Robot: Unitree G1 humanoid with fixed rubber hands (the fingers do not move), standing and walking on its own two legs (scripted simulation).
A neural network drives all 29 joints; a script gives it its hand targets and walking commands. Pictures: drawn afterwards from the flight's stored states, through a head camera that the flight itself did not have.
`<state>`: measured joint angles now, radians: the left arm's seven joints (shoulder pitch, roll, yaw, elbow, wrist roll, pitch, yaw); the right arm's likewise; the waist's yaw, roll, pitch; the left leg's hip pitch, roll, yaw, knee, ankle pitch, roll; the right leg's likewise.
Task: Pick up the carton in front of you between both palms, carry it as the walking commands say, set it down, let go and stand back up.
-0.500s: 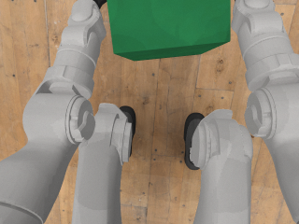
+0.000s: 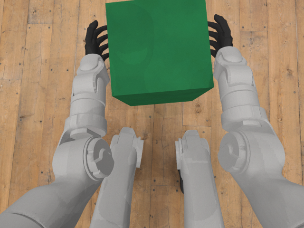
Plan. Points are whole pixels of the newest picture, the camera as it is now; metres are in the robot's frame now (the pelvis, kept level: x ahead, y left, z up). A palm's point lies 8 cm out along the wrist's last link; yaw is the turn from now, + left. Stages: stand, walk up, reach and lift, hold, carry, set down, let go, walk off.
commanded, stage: reach and lift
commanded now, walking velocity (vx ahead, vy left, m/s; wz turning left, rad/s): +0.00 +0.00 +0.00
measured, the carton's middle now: (158, 63) +0.50 +0.00 -0.14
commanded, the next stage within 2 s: none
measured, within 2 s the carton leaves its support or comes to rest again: neither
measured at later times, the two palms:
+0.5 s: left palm (63, 34) +0.47 +0.15 +0.08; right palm (256, 33) +0.47 -0.15 +0.08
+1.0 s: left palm out of the picture +0.43 +0.15 +0.24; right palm out of the picture +0.43 -0.15 +0.24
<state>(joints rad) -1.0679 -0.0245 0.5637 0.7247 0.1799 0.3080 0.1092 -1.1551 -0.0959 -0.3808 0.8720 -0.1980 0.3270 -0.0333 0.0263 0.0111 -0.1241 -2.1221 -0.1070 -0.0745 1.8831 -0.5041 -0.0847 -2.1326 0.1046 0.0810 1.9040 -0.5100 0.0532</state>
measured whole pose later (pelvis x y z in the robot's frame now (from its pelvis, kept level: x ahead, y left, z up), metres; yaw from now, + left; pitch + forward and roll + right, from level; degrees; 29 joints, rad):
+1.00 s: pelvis +0.09 +0.00 +0.27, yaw -1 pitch +20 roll +0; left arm -0.42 -0.14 0.37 0.57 0.20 0.31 0.06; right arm -0.41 0.11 -0.32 0.58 -0.21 0.33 -0.03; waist 0.01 0.01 -0.20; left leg -0.88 -0.08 -0.13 0.92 -0.38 -0.03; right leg -0.88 0.08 0.13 0.92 -0.38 0.02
